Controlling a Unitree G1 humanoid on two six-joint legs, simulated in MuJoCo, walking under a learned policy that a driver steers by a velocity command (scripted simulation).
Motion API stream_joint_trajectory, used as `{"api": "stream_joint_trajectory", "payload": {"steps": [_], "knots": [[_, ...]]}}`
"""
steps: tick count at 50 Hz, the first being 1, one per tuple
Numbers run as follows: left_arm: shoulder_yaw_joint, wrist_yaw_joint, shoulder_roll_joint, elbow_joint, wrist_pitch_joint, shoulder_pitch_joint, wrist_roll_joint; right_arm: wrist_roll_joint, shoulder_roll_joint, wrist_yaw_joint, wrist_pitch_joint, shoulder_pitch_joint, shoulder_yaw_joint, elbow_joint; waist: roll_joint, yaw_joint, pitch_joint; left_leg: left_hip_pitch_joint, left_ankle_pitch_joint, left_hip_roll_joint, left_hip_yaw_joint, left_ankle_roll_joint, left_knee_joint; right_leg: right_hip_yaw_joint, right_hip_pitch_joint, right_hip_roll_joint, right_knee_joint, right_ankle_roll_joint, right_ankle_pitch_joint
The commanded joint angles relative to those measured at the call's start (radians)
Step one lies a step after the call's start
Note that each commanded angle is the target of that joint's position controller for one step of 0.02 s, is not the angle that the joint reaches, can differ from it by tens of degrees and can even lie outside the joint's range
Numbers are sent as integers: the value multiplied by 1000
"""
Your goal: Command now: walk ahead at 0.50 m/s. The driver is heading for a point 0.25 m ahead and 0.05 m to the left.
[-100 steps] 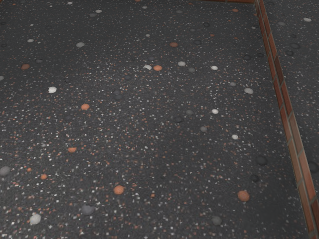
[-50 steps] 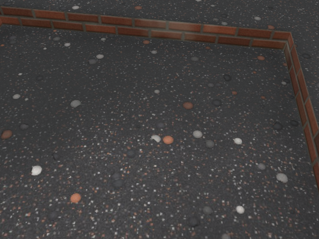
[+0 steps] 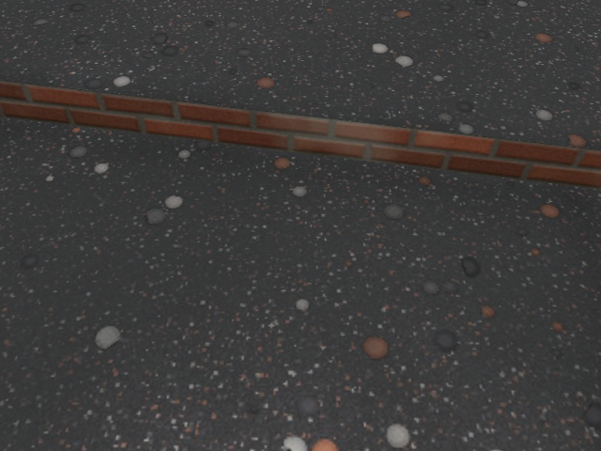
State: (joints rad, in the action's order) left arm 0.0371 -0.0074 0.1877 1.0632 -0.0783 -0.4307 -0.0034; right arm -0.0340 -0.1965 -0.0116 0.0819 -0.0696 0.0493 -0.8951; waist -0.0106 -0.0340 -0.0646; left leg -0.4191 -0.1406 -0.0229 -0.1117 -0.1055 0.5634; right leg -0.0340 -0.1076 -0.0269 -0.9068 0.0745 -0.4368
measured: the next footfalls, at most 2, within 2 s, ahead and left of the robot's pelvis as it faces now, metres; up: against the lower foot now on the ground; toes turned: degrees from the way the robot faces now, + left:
right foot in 0.42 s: +0.27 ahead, -0.10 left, +0.00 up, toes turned -3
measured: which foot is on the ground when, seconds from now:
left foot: down 0.00-1.00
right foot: up 0.00-0.40, down 0.42-1.00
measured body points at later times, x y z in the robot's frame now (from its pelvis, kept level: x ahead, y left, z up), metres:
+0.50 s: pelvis +0.17 -0.01 +0.01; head +0.19 -0.02 +0.46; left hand +0.24 +0.22 -0.13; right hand +0.16 -0.23 -0.15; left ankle +0.10 +0.07 -0.72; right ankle +0.23 -0.10 -0.72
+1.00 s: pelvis +0.19 -0.01 +0.02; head +0.19 -0.01 +0.47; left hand +0.18 +0.21 -0.14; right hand +0.16 -0.22 -0.14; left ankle +0.12 +0.08 -0.72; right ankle +0.23 -0.10 -0.72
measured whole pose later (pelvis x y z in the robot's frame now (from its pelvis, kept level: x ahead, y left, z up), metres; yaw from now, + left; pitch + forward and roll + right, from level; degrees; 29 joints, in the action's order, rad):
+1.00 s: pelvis +0.19 -0.01 +0.02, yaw +1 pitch -2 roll +0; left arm 0.01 -0.04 0.14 1.15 -0.01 -0.28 0.00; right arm -0.01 -0.13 0.05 0.02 -0.34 -0.02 -1.15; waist 0.01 -0.01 -0.03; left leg -0.03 -0.31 -0.01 -0.05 -0.03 0.37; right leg -0.08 -0.21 -0.04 -0.38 0.06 -0.14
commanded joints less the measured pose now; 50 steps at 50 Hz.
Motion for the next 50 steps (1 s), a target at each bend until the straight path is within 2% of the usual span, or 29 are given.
{"api": "stream_joint_trajectory", "payload": {"steps": [1,2,3,4,6,8,11,14,18,19,20,21,22,23,24,25,26,27,28,29,30,32,35,40,50], "knots": [[25,7,108,-90,-14,30,-8,25,-140,-2,-8,-213,41,-36,46,79,103,441,-126,365,530,-180,-338,86,-509,59,-395,26,77],[24,8,84,-88,-12,47,-9,21,-95,-1,-1,-172,26,-37,27,43,35,332,19,317,426,-139,-368,77,-465,89,-328,20,119],[23,9,72,-83,1,32,-25,25,-67,5,8,-176,15,-52,42,14,15,263,212,282,339,-115,-371,73,-407,104,-277,4,128],[20,11,51,-68,16,-1,-32,23,-52,9,16,-195,7,-67,48,-4,26,231,391,262,268,-104,-359,64,-350,103,-252,-11,122],[21,13,39,-65,33,-12,-32,22,-74,10,32,-245,6,-92,54,-23,51,226,673,244,187,-107,-331,41,-324,82,-213,-31,136],[21,11,42,-75,44,29,-29,21,-102,12,33,-259,6,-99,76,-27,57,237,758,220,132,-100,-323,21,-348,78,-137,-45,189],[10,8,39,-101,50,134,-20,21,-91,17,19,-271,-8,-107,103,-7,51,249,772,185,77,-74,-313,-10,-342,77,44,-55,274],[-1,-2,37,-109,51,199,-13,20,-90,24,9,-321,-15,-128,113,28,69,303,774,193,74,-65,-288,-29,-301,61,173,-50,327],[-2,-20,50,-93,43,204,-13,14,-79,34,-8,-330,-22,-149,112,38,54,354,706,229,117,-76,-215,-21,-243,48,305,-25,262],[-3,-24,46,-80,38,181,-13,18,-75,38,-12,-317,-24,-150,101,25,48,354,666,229,128,-67,-181,-20,-202,45,379,-16,276],[-5,-27,41,-63,28,141,-16,23,-73,40,-15,-307,-25,-154,67,0,50,334,591,212,128,-38,-134,-6,-114,54,509,-9,401],[6,-32,96,-43,15,83,-22,22,-68,42,-12,-337,-26,-152,3,3,96,286,430,171,122,3,-73,76,22,139,521,1,715],[11,-32,144,-40,8,53,-24,26,-36,44,-16,-437,-32,-163,-85,57,151,215,38,109,91,28,-16,184,133,280,454,64,1087],[2,-29,110,-37,20,71,-7,41,11,50,-39,-512,-38,-208,-174,50,193,215,-290,36,64,46,29,271,111,366,464,188,1123],[-10,-26,67,-43,29,96,-6,34,-26,57,-55,-463,-30,-208,-148,40,145,210,-369,22,75,50,31,311,42,365,522,204,972],[-16,-27,59,-49,35,141,-11,28,-27,56,-66,-416,-27,-202,-128,51,103,222,-353,19,85,52,4,292,-20,330,559,180,815],[-20,-31,58,-53,43,182,-16,26,-12,52,-74,-396,-30,-204,-108,71,85,260,-291,27,92,55,-61,256,-73,289,583,138,679],[-20,-35,61,-54,48,211,-11,23,-2,48,-80,-392,-35,-209,-97,88,64,309,-182,43,103,57,-150,214,-128,244,603,83,533],[-15,-35,69,-50,55,218,-2,17,0,46,-80,-379,-40,-210,-86,82,44,324,-118,64,126,61,-207,178,-158,193,617,32,363],[-11,-33,71,-45,59,208,5,11,-10,45,-77,-360,-42,-210,-58,63,6,292,-115,87,142,62,-221,151,-159,156,625,6,270],[-10,-31,62,-36,58,191,7,13,-20,45,-73,-349,-41,-216,-8,48,-14,263,-100,98,148,60,-224,134,-127,139,622,-1,280],[-10,-31,51,-9,54,154,5,21,-16,51,-67,-341,-44,-223,21,39,-2,251,-74,111,155,60,-247,123,-55,133,588,0,399],[-11,-28,47,10,50,137,0,26,-18,58,-60,-335,-45,-231,22,33,28,265,-40,118,157,58,-262,118,-4,139,563,6,500],[-15,-30,36,38,59,127,-1,23,-6,60,-64,-335,-51,-244,22,31,-4,266,-48,124,157,55,-273,112,-29,129,577,-2,441],[-24,-31,24,79,65,94,-1,24,3,62,-63,-357,-60,-262,21,28,-23,257,-52,130,160,51,-283,111,-35,123,584,-10,402]]}}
